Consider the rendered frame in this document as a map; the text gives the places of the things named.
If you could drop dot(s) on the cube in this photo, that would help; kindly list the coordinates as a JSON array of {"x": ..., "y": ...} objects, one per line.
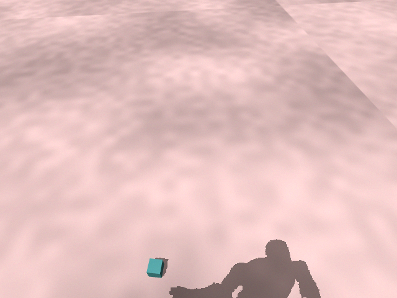
[{"x": 155, "y": 268}]

